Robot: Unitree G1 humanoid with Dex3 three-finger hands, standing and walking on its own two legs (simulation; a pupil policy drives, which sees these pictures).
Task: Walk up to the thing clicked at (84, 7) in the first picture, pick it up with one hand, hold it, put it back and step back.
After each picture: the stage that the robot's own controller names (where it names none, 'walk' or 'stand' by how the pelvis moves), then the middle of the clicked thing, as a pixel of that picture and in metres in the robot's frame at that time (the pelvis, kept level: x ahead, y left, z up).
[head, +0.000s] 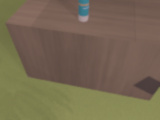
stand; (83, 2) +1.01 -0.02 -0.02
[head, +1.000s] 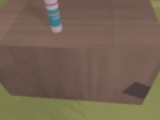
walk; (53, 12) +0.87 +0.20 +0.00
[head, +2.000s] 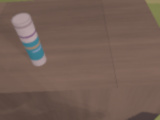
stand; (31, 42) +0.56 +0.24 +0.01
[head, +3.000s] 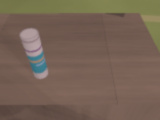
stand; (35, 56) +0.53 +0.21 -0.02
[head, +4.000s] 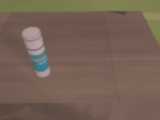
stand; (37, 54) +0.54 +0.21 -0.02
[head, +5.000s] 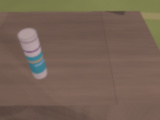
stand; (34, 56) +0.52 +0.22 -0.02
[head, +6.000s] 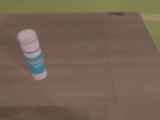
stand; (34, 57) +0.52 +0.22 -0.02
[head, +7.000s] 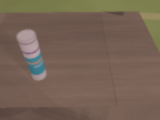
rise first; (33, 57) +0.52 +0.22 -0.02
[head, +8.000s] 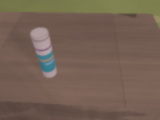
rise first; (45, 55) +0.53 +0.20 -0.01
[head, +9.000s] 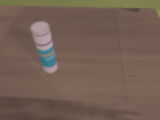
go down; (45, 49) +0.54 +0.19 -0.01
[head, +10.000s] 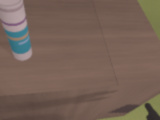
go down; (17, 31) +0.52 +0.18 +0.05
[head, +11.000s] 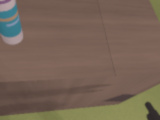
close in; (4, 10) +0.54 +0.19 +0.07
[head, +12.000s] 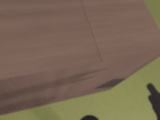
close; out of the picture +0.56 +0.21 +0.10
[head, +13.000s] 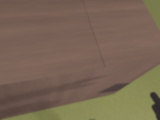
lift; out of the picture +0.53 +0.23 +0.10
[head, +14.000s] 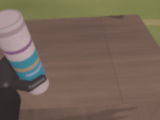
lift; (25, 59) +0.33 +0.15 +0.21
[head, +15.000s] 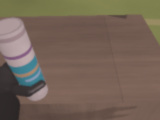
hold; (25, 65) +0.33 +0.17 +0.17
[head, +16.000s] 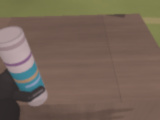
hold; (25, 71) +0.33 +0.17 +0.15
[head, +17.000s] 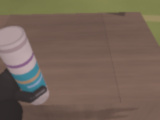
hold; (26, 71) +0.32 +0.16 +0.15
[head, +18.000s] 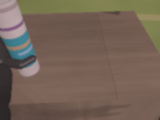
crouch; (17, 40) +0.41 +0.18 +0.19
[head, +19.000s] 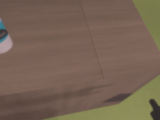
lower; out of the picture +0.53 +0.20 +0.12
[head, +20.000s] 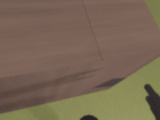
lower; out of the picture +0.56 +0.21 +0.11
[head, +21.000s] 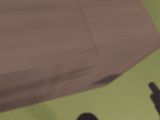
lower; out of the picture +0.57 +0.21 +0.11
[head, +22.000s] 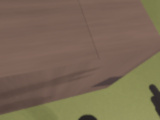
lower; out of the picture +0.56 +0.21 +0.11
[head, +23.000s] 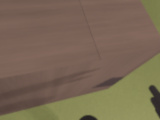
lower; out of the picture +0.56 +0.21 +0.11
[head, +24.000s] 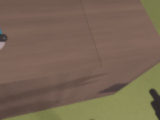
open; out of the picture +0.54 +0.18 +0.09
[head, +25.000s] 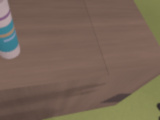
sink last; (1, 26) +0.51 +0.18 +0.07
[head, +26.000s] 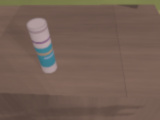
stand; (44, 48) +0.53 +0.19 +0.04
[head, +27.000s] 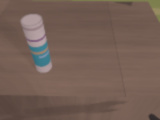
stand; (38, 46) +0.51 +0.18 +0.05
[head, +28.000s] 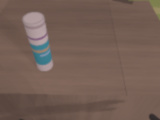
stand; (40, 45) +0.51 +0.18 +0.05
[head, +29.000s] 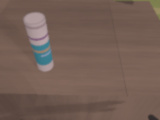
stand; (40, 45) +0.51 +0.18 +0.05
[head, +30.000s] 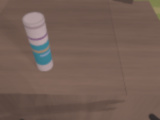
stand; (40, 45) +0.51 +0.18 +0.05
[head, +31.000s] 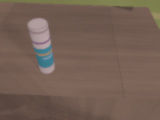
stand; (43, 48) +0.52 +0.18 +0.02
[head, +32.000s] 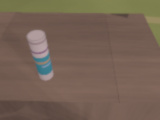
walk; (41, 57) +0.52 +0.19 -0.02
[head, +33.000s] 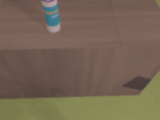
walk; (50, 8) +0.73 +0.16 +0.01
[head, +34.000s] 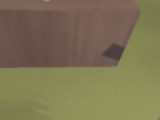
walk; out of the picture +1.09 +0.24 +0.00
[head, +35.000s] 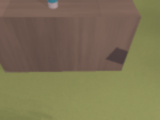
stand; out of the picture +1.14 +0.22 -0.01
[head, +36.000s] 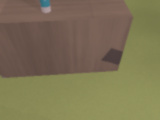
stand; out of the picture +1.14 +0.26 -0.02
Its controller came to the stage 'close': yes
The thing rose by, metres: 0.21
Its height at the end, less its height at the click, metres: +0.00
